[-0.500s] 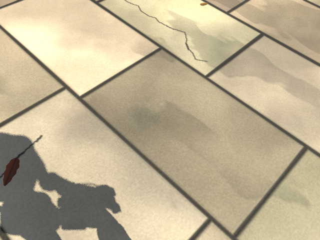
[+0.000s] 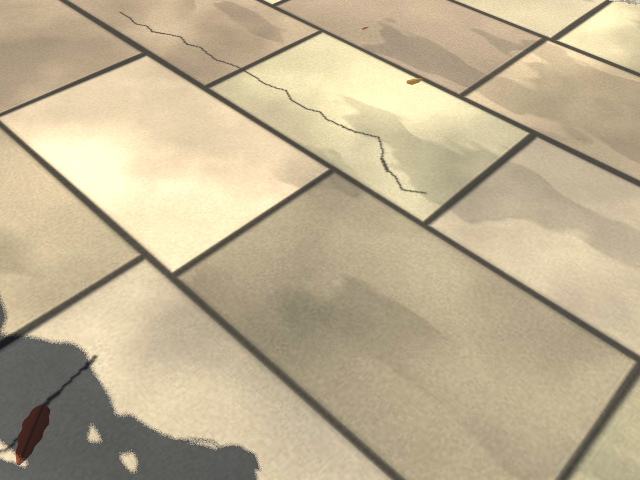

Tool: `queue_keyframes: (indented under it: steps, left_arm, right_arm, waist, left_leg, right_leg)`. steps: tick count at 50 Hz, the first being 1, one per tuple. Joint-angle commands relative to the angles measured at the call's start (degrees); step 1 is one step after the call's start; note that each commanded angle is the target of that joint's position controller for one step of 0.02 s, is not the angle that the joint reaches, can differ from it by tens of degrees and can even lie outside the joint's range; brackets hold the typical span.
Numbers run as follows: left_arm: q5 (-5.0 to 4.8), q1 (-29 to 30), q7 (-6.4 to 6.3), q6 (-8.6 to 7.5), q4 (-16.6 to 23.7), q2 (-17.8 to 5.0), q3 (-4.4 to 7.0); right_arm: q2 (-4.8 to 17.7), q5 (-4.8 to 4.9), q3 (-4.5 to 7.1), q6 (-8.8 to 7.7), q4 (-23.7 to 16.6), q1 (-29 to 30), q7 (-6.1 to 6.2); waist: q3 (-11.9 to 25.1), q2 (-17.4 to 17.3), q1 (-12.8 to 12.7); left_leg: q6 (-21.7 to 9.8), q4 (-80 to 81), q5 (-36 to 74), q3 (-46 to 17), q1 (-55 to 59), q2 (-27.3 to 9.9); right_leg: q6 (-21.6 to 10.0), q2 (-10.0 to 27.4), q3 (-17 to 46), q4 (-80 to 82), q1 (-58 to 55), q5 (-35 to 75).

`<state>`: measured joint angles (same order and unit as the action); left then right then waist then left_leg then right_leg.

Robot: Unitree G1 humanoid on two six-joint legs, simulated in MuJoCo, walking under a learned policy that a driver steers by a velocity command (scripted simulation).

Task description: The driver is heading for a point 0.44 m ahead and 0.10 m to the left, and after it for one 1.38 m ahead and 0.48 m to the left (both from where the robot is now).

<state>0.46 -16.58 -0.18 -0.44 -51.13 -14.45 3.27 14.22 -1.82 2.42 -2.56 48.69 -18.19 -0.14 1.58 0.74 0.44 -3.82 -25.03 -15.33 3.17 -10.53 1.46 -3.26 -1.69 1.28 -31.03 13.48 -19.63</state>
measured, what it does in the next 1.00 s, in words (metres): walks ahead, turning left: right foot, then left foot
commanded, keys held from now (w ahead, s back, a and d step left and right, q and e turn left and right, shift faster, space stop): w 0.28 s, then w+q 0.28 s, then q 0.44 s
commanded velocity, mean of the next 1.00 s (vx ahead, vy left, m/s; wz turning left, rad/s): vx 0.35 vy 0.00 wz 0.29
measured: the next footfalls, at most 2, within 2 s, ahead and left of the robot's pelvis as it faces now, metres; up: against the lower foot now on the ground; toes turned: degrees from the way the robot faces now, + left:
right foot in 0.40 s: +0.33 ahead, -0.12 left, +0.00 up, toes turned -2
left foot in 0.88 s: +0.51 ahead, +0.07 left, +0.00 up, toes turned +21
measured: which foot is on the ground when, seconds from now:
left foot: down 0.00-0.40, up 0.42-0.86, down 0.88-1.00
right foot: up 0.00-0.38, down 0.40-0.90, up 0.92-1.00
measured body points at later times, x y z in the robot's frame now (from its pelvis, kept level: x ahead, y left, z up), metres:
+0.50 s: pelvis +0.23 -0.05 -0.01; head +0.26 -0.06 +0.44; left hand +0.36 +0.21 -0.12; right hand +0.22 -0.30 -0.16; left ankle +0.08 +0.07 -0.65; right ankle +0.29 -0.12 -0.74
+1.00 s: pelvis +0.41 -0.02 -0.02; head +0.45 +0.01 +0.43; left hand +0.40 +0.25 -0.16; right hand +0.62 -0.22 -0.14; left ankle +0.48 +0.06 -0.74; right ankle +0.36 -0.15 -0.65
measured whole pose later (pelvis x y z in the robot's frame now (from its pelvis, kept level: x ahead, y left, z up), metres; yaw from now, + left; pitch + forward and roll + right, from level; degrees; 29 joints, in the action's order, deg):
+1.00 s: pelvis +0.41 -0.02 -0.02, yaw +20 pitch +0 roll -1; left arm 1.0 -12.5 -1.7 -0.4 -49.0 -13.0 3.0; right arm 13.8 -0.4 3.9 0.6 46.6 -8.3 -0.4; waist -5.9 0.9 -0.1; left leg -7.1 -32.0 -8.7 4.2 -23.4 4.9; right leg 1.0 1.7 -3.8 -70.1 22.9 -28.6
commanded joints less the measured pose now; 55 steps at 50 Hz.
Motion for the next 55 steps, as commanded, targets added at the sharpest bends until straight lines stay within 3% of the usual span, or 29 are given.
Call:
queue_keyframes:
  steps: [1,3,6,11,15,17,18,19,20,21,22,23,24,26,28,30,32,36,39,42,43,44,45,46,47,49,50,51,55]
  left_arm:
    - [1.59,13.2,0.69,-2.26,8.9,-5.2,0.59]
    - [1.15,8.4,1.85,-2.71,6.3,-5.2,0.87]
    - [1.88,9.0,2.57,-2.42,5.7,-3.6,0.46]
    - [1.50,18.4,2.89,-2.06,9.2,-1.5,-0.85]
    - [1.17,20.7,2.67,-2.04,10.4,-2.4,-0.83]
    - [1.20,16.4,1.96,-2.39,9.6,-3.6,-0.22]
    - [1.30,10.3,1.41,-2.79,7.7,-4.6,0.39]
    - [1.78,0.7,0.69,-3.48,4.5,-6.3,1.28]
    - [3.23,-9.4,-0.25,-4.03,3.1,-11.1,2.56]
    - [3.62,-10.8,-0.21,-3.74,2.9,-16.3,3.46]
    - [1.68,-6.3,-0.05,-3.10,3.6,-12.1,2.88]
    - [1.24,0.1,0.04,-3.29,4.5,-7.9,1.59]
    - [1.18,3.1,0.28,-3.83,4.5,-5.2,0.86]
    - [0.83,3.3,-0.10,-4.76,3.4,-3.0,0.23]
    - [0.59,1.3,-0.17,-5.91,2.4,-2.9,0.25]
    - [0.31,0.3,-0.47,-6.53,1.8,-3.4,0.34]
    - [0.37,-1.1,-0.80,-6.45,1.0,-3.1,0.17]
    - [0.16,-1.5,-1.40,-5.44,0.5,-3.9,0.12]
    - [0.03,-3.4,-1.87,-4.47,-0.2,-5.3,0.59]
    - [-0.05,-2.7,-2.62,-3.13,0.0,-6.9,1.40]
    - [-0.03,-2.3,-2.65,-2.53,0.3,-7.3,1.62]
    - [-0.19,-2.1,-2.40,-1.99,0.6,-7.9,1.86]
    - [-0.02,-4.5,-2.15,-1.90,2.4,-6.3,1.48]
    - [-0.76,-7.3,-1.63,-1.00,5.4,-2.6,0.76]
    - [1.05,-3.8,-1.52,-0.35,4.9,-4.5,0.80]
    - [0.54,1.9,-1.56,-0.32,5.7,-4.0,0.87]
    - [1.29,2.5,-1.73,0.13,6.3,-4.6,1.11]
    - [2.02,1.1,-1.80,0.96,5.8,-4.4,1.12]
    - [1.32,0.8,-1.62,2.48,6.2,-3.0,0.77]
  right_arm:
    - [10.5,0.20,2.95,-0.31,1.4,-11.1,0.49]
    - [7.2,0.70,2.10,-1.04,0.1,-5.8,0.06]
    - [5.7,0.98,1.64,-2.33,1.5,-7.1,0.06]
    - [5.2,0.93,1.33,-2.70,4.5,-10.6,-0.03]
    - [6.6,1.01,1.54,-2.66,6.1,-11.3,0.23]
    - [7.8,1.06,1.72,-2.48,6.3,-9.3,0.43]
    - [8.4,1.14,1.87,-2.32,6.4,-8.2,0.44]
    - [8.1,1.31,1.70,-2.16,6.2,-7.5,0.38]
    - [5.4,1.59,0.93,-2.12,4.4,-7.5,0.22]
    - [-1.9,3.27,-0.45,-1.75,3.6,-15.1,0.23]
    - [5.1,1.73,1.29,-1.09,4.7,-11.3,0.57]
    - [5.5,1.53,1.76,-1.11,3.4,-6.5,0.11]
    - [4.0,1.61,1.53,-1.16,3.3,-5.0,-0.26]
    - [2.5,0.36,1.63,0.19,4.1,-6.1,-1.06]
    - [1.3,0.17,1.63,1.35,3.5,-4.8,-1.70]
    - [0.9,0.08,1.76,2.04,2.5,-1.7,-1.90]
    - [0.4,-0.03,1.59,2.29,1.2,1.0,-1.97]
    - [-1.3,0.24,0.38,2.21,-1.8,8.7,-2.75]
    - [-0.2,-0.36,0.38,2.35,-3.2,10.7,-2.96]
    - [2.1,-0.93,1.27,2.12,-3.2,7.2,-2.54]
    - [2.9,-1.02,1.76,1.63,-2.5,4.0,-2.20]
    - [4.2,-1.45,2.39,0.74,-1.4,-0.8,-1.50]
    - [10.6,-1.43,3.98,0.09,-1.7,-3.6,-0.64]
    - [16.3,0.63,5.70,1.33,-2.8,-1.9,-0.31]
    - [14.3,2.58,5.55,2.55,-3.9,-2.4,-0.11]
    - [7.8,1.97,3.65,3.67,-4.5,5.3,0.55]
    - [6.4,2.14,3.27,3.72,-4.5,6.3,0.81]
    - [5.5,1.82,3.03,3.61,-4.7,7.0,0.83]
    - [8.6,0.92,3.89,2.75,-5.0,6.4,0.08]
  waist:
    - [-12.3,-8.6,4.7]
    - [-9.5,-5.3,0.9]
    - [-6.5,-5.1,1.0]
    - [-8.0,-6.5,3.1]
    - [-8.5,-7.0,2.9]
    - [-6.8,-6.6,0.0]
    - [-3.7,-5.9,-2.8]
    - [1.9,-3.6,-6.8]
    - [9.6,2.6,-10.0]
    - [16.8,15.3,-5.9]
    - [11.7,6.1,-5.8]
    - [2.8,3.2,-3.4]
    - [-0.9,2.7,-2.0]
    - [-2.9,4.4,0.3]
    - [-3.2,3.7,0.9]
    - [-5.0,2.6,1.5]
    - [-5.1,3.0,1.9]
    - [-5.0,4.6,0.3]
    - [-3.6,4.7,-0.7]
    - [-1.2,5.4,0.8]
    - [0.8,4.2,1.9]
    - [3.8,0.7,4.7]
    - [8.7,-7.3,4.7]
    - [15.6,-16.0,1.6]
    - [15.9,-4.5,3.8]
    - [1.4,-0.1,0.9]
    - [-0.7,-1.8,-0.2]
    - [-0.1,-2.8,-1.0]
    - [3.2,-3.3,-1.4]
  left_leg:
    - [-10.4,22.5,-29.6,-35.9,11.6,-24.3]
    - [-7.8,21.7,-18.2,-26.3,12.4,-18.4]
    - [-6.7,20.5,0.4,-15.8,14.0,-13.9]
    - [-6.9,18.7,17.3,-8.4,11.2,-11.9]
    - [-6.1,16.5,25.7,-7.8,10.1,-13.9]
    - [-5.0,10.8,37.7,-8.0,10.6,-14.4]
    - [-4.1,3.6,44.7,-7.2,10.4,-13.4]
    - [-3.0,-7.7,42.9,-5.2,6.1,-10.4]
    - [-1.9,-24.8,23.6,-3.3,-4.9,-7.0]
    - [-0.4,-43.1,-15.9,-1.8,-21.6,2.0]
    - [-1.5,-47.6,-12.3,-7.1,-24.7,-1.0]
    - [-2.0,-46.3,-6.1,-7.3,-25.0,-3.8]
    - [-1.9,-43.7,-2.5,-6.9,-23.1,-5.6]
    - [-1.2,-41.0,-0.3,-6.4,-19.1,-7.2]
    - [-0.7,-40.7,1.0,-5.8,-19.6,-7.4]
    - [0.4,-39.3,3.7,-4.7,-23.0,-7.4]
    - [1.3,-35.2,6.8,-3.0,-24.5,-6.9]
    - [1.3,-19.3,15.1,1.8,-19.3,-4.7]
    - [0.1,-13.8,14.0,4.0,-17.0,-2.9]
    - [-2.8,-10.7,5.9,4.6,-12.6,-0.1]
    - [-3.9,-7.8,5.4,4.6,-9.4,1.3]
    - [-5.5,-0.9,13.3,3.0,-2.3,1.5]
    - [-8.7,-2.4,38.6,-11.2,9.6,-10.6]
    - [-22.3,-1.6,57.0,-34.1,21.2,-24.7]
    - [-21.9,2.2,44.0,-32.0,17.4,-23.4]
    - [-16.3,7.8,25.1,-23.9,2.6,-17.3]
    - [-13.8,8.6,23.4,-21.3,-1.0,-14.6]
    - [-12.5,8.8,23.3,-19.6,-3.1,-12.4]
    - [-10.9,8.4,21.9,-19.0,-3.7,-9.8]
  right_leg:
    - [-1.9,2.5,0.7,-17.2,32.2,-4.9]
    - [-1.1,4.2,0.9,-19.8,29.8,1.5]
    - [0.6,4.8,-2.2,-21.9,28.8,7.6]
    - [2.5,4.7,-5.3,-11.4,25.8,14.0]
    - [0.4,3.4,-6.4,-3.8,17.4,14.4]
    - [-1.2,1.5,-6.3,-1.5,10.6,12.0]
    - [-2.1,-0.1,-6.6,0.9,3.2,11.5]
    - [-3.3,0.0,-6.0,3.4,-9.4,12.2]
    - [-5.6,13.3,8.0,5.7,-23.6,1.6]
    - [-11.4,29.0,34.2,13.9,-34.3,-6.4]
    - [-10.6,26.6,36.2,18.1,-25.8,-14.0]
    - [-8.5,23.9,26.2,19.2,-16.9,-12.5]
    - [-7.0,21.1,18.6,21.1,-10.7,-4.2]
    - [-4.3,17.2,8.2,22.7,-4.8,5.1]
    - [-4.8,17.1,4.0,23.6,-4.0,11.2]
    - [-5.1,16.9,-1.2,22.9,-4.6,25.1]
    - [-5.4,16.1,-6.8,20.2,-5.5,39.9]
    - [-4.5,13.9,-14.0,16.7,-5.0,46.3]
    - [-4.2,15.5,-14.8,12.3,-10.0,50.1]
    - [-3.7,16.9,-14.6,2.1,-13.6,57.7]
    - [-3.2,16.6,-14.7,-5.3,-14.0,56.3]
    - [-1.0,14.9,-15.6,-16.8,-11.3,48.3]
    - [1.8,10.9,-15.9,-32.7,0.4,20.9]
    - [4.7,-1.6,-10.0,-50.5,17.5,-19.7]
    - [4.9,2.1,-0.6,-50.9,19.8,-17.0]
    - [4.7,5.1,0.2,-42.9,20.9,-8.4]
    - [4.8,5.8,0.4,-38.6,19.2,-5.7]
    - [5.0,5.4,0.1,-37.0,16.4,-4.0]
    - [5.7,3.9,0.4,-31.2,14.7,-2.2]
Keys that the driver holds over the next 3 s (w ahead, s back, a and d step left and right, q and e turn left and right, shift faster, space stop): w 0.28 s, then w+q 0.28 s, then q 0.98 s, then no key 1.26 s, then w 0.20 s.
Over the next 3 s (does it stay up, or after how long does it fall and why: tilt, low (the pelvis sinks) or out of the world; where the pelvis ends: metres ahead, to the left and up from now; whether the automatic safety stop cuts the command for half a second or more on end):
stays up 0.47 -0.05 0.00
